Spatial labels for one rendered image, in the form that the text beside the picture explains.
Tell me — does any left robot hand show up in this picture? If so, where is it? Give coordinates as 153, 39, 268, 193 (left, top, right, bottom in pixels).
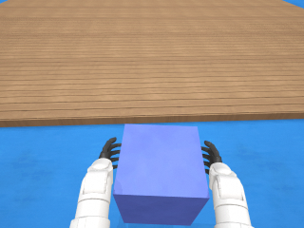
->
99, 137, 122, 169

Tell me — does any right robot hand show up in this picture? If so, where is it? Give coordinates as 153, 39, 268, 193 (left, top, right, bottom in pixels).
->
200, 141, 222, 175

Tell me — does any robot right forearm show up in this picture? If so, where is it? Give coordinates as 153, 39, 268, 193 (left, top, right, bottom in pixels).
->
209, 162, 255, 228

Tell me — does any robot left forearm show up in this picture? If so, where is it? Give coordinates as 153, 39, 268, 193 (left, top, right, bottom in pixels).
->
69, 158, 113, 228

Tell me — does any carton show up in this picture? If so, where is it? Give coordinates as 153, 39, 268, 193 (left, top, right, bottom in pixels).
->
112, 123, 210, 226

